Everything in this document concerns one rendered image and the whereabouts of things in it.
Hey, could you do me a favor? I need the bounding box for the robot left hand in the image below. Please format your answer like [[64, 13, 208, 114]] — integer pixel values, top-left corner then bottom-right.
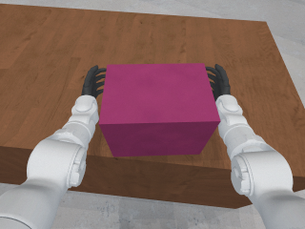
[[81, 65, 107, 98]]

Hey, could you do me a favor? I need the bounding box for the robot right hand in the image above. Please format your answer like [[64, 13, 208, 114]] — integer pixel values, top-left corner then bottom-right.
[[205, 64, 231, 102]]

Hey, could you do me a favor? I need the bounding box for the left robot upper arm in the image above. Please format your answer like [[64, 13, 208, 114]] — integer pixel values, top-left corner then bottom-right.
[[0, 138, 87, 229]]

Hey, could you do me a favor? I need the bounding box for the right robot upper arm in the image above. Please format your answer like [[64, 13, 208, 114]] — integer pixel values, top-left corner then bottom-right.
[[231, 150, 305, 229]]

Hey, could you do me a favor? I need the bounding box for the robot left forearm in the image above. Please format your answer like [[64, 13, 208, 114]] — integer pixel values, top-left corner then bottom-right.
[[27, 94, 99, 177]]

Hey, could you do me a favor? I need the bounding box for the pedestal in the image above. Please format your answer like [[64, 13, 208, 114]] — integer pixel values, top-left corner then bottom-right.
[[0, 3, 305, 209]]

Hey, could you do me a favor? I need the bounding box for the robot right forearm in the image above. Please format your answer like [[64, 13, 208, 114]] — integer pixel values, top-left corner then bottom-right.
[[215, 94, 294, 188]]

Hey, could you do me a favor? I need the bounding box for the carton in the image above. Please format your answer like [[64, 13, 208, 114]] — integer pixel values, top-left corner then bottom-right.
[[98, 63, 221, 157]]

